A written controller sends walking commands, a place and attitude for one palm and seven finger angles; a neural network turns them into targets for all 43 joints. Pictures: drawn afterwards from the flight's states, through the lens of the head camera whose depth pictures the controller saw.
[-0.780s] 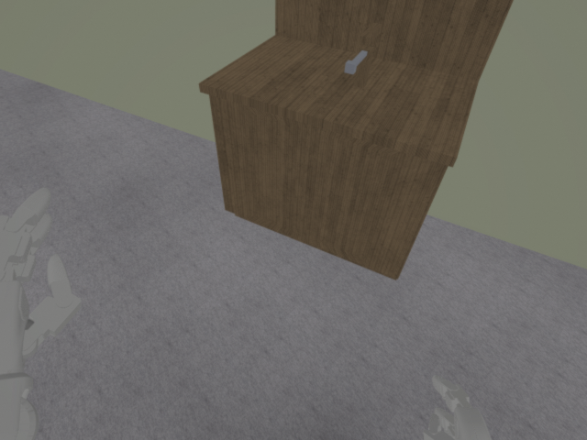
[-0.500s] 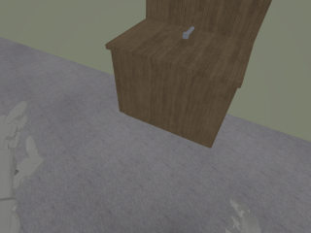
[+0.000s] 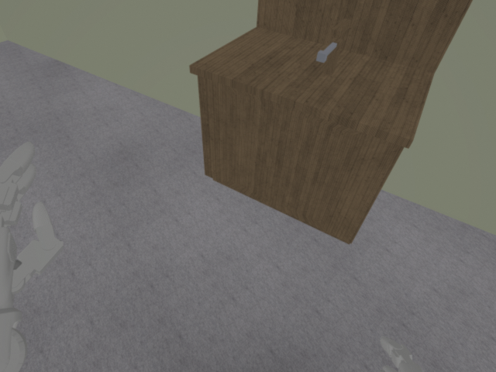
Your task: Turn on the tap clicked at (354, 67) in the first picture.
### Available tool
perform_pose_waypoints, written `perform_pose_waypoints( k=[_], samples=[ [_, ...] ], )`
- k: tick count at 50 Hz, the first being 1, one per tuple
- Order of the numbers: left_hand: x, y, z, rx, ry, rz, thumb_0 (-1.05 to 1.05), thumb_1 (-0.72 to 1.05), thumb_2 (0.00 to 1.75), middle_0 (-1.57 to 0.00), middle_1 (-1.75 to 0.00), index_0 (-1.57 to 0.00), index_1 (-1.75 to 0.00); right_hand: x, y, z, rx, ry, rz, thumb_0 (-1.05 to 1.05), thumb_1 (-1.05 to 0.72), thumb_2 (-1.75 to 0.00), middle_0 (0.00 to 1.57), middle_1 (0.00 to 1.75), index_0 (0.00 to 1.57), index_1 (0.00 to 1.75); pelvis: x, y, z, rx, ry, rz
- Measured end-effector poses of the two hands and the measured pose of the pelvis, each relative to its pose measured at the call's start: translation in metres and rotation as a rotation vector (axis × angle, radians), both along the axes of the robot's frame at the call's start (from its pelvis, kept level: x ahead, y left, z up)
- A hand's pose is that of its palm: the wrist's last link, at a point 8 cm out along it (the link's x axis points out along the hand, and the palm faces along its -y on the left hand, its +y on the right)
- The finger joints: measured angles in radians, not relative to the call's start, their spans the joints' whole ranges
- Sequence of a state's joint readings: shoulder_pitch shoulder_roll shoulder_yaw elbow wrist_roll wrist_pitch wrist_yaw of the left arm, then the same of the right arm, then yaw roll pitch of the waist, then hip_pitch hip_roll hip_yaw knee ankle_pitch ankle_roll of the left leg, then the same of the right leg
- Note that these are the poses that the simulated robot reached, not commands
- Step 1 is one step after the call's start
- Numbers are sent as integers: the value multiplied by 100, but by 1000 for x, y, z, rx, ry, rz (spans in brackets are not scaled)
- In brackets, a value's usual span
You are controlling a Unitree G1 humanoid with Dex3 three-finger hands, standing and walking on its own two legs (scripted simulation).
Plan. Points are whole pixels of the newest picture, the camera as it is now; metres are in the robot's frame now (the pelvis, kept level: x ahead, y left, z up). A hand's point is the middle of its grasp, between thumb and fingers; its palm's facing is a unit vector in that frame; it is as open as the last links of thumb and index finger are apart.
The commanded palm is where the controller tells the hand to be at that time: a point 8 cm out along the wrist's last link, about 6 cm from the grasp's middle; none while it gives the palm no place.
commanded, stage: walk to a spot facing it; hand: left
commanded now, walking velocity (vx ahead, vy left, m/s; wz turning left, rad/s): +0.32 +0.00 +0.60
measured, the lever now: (322, 56) +1.04 -0.22 +0.07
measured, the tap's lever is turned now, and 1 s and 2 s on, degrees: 0 0 0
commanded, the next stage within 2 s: none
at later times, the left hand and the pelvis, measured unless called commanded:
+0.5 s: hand (61, 219) +0.26 +0.24 +0.18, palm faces +0.60 -0.67 -0.43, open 7.4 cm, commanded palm +0.19 +0.27 +0.19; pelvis +0.11 -0.04 +0.01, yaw +15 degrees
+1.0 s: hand (15, 171) +0.31 +0.31 +0.20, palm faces +0.75 -0.51 -0.42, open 7.4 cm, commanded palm +0.22 +0.32 +0.19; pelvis +0.23 +0.00 +0.00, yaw +31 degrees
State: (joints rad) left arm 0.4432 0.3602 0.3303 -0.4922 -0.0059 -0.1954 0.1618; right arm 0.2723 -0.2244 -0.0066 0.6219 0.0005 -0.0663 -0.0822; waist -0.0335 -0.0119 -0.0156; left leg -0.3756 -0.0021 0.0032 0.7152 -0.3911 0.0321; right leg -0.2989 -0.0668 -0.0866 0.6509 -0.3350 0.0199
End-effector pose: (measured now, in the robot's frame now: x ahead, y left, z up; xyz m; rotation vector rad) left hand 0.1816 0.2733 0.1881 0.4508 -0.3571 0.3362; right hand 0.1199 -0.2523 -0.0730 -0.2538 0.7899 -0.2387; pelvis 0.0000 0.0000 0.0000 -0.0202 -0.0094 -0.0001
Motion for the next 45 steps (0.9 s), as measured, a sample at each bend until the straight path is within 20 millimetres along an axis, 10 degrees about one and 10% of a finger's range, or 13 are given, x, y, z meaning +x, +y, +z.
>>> perform_pose_waypoints(
  k=[14, 23, 32, 45],
  samples=[
    [10, 16, 16, 36, 47, 120, 2, 89, 90, -21, -30, -21, -30, 69, 50, -2, 121, 54, 155, 1, -90, -89, 20, 30, 20, 30, 52, -7, 18, -19, 21, 124],
    [23, -1, 7, 64, 100, 291, 1, 89, 90, -21, -30, -22, -30, 168, 29, -21, 102, 25, 306, 1, -90, -89, 20, 30, 20, 30, 97, -40, 3, 3, 17, 241],
    [30, 1, 12, 26, 149, 410, 2, 89, 90, -21, -30, -22, -30, 264, 19, 14, -11, 2, 390, 1, -90, -90, 20, 30, 20, 30, 144, -42, 21, 57, 28, 369],
    [65, 64, 9, 74, -24, 513, 1, 89, 90, -21, -30, -21, -30, 349, 129, 1, 88, -75, 526, 1, -90, -90, 19, 30, 20, 30, 202, -2, -9, 54, 4, 485]
  ],
)
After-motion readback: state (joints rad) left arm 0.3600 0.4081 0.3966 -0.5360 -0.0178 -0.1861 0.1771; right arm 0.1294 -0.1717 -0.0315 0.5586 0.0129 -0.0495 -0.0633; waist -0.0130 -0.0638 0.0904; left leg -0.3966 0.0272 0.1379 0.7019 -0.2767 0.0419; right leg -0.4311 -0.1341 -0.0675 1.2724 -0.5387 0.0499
